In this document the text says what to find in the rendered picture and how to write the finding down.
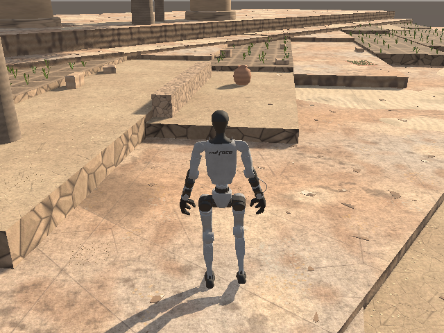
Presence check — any humanoid robot torso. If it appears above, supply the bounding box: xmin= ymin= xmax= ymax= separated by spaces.
xmin=205 ymin=139 xmax=237 ymax=208

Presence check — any robot right forearm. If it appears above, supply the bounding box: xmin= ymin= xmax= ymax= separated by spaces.
xmin=248 ymin=167 xmax=264 ymax=199

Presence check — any robot left upper arm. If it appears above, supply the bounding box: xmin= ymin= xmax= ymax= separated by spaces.
xmin=188 ymin=141 xmax=206 ymax=180

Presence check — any robot left hand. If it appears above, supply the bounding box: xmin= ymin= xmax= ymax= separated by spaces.
xmin=180 ymin=198 xmax=196 ymax=215

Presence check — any robot right hand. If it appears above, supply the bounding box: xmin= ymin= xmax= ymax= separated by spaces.
xmin=250 ymin=197 xmax=266 ymax=214

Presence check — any robot left forearm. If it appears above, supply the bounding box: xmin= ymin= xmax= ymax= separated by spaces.
xmin=181 ymin=169 xmax=195 ymax=200

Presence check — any robot right upper arm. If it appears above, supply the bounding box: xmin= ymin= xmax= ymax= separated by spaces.
xmin=235 ymin=140 xmax=255 ymax=178

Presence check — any left robot foot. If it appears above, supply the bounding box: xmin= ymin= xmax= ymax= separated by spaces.
xmin=205 ymin=271 xmax=215 ymax=289

